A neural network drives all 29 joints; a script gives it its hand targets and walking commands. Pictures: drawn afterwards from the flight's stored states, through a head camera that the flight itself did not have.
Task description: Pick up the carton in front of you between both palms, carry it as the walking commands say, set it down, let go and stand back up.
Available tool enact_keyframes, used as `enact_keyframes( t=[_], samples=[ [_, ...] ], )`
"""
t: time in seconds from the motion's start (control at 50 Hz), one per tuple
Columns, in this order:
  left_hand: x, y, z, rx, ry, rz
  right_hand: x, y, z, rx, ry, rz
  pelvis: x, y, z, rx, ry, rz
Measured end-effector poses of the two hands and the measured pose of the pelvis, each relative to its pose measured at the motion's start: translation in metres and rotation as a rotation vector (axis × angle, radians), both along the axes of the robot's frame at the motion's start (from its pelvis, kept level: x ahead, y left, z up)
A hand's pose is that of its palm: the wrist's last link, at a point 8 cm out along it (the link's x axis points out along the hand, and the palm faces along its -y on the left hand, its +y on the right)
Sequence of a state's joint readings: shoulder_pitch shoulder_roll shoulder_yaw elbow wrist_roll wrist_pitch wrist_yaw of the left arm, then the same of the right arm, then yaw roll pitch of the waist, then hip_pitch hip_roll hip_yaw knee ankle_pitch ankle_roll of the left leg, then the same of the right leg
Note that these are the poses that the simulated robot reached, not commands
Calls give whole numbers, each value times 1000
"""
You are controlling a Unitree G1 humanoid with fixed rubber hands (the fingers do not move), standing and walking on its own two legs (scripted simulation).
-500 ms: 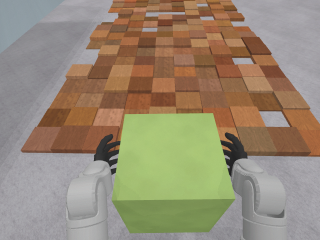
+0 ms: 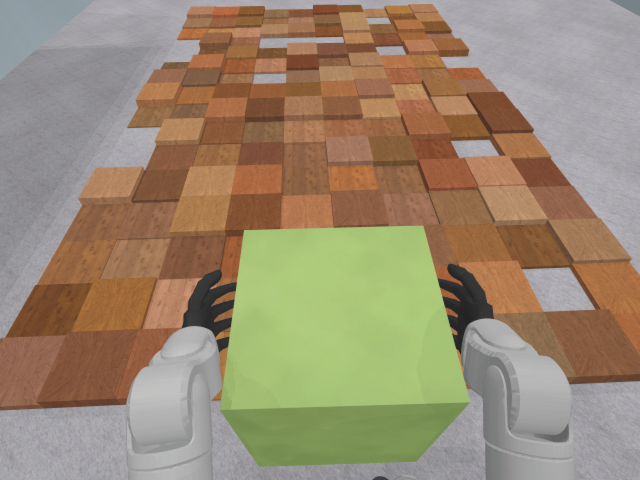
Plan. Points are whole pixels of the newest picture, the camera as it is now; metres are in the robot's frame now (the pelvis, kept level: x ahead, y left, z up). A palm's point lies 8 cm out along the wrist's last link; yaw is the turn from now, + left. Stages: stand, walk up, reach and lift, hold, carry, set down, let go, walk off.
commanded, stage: carry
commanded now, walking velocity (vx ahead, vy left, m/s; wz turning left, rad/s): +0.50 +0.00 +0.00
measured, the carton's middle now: (335, 353) +0.27 +0.00 +0.02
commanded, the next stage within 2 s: none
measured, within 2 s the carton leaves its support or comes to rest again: neither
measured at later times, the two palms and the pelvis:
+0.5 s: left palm (233, 100) +0.66 +0.16 +0.17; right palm (412, 96) +0.66 -0.14 +0.17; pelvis +0.33 +0.00 +0.00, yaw +0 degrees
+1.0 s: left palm (249, 23) +1.04 +0.17 +0.16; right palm (375, 19) +1.06 -0.13 +0.16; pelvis +0.66 +0.00 +0.03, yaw +0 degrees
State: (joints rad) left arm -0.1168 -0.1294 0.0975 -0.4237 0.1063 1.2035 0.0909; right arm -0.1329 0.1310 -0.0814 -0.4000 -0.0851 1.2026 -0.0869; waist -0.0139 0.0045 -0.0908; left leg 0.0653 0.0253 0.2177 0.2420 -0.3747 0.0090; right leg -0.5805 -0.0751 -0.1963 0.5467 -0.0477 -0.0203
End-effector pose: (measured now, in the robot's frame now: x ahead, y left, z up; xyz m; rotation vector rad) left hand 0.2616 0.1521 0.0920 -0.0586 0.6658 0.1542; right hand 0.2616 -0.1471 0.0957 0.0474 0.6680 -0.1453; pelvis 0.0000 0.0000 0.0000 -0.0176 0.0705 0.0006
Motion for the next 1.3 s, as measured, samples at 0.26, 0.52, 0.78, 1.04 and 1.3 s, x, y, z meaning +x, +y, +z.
enact_keyframes(
  t=[0.26,0.52,0.78,1.04,1.3],
  samples=[
    [175,-13,31,-2,-46,99,198,-12,21,61,-44,54,164,-30,9,29,4,48],
    [418,10,71,41,-108,-5,424,10,70,-45,-110,51,347,1,-8,32,-6,2],
    [636,4,52,-5,48,-58,612,5,48,-22,47,-51,492,24,16,12,36,16],
    [802,28,78,5,-31,99,828,29,76,31,-34,69,687,-5,36,33,38,6],
    [1022,15,87,-2,7,-25,1009,15,83,-15,4,-28,892,19,42,17,16,10]
  ],
)
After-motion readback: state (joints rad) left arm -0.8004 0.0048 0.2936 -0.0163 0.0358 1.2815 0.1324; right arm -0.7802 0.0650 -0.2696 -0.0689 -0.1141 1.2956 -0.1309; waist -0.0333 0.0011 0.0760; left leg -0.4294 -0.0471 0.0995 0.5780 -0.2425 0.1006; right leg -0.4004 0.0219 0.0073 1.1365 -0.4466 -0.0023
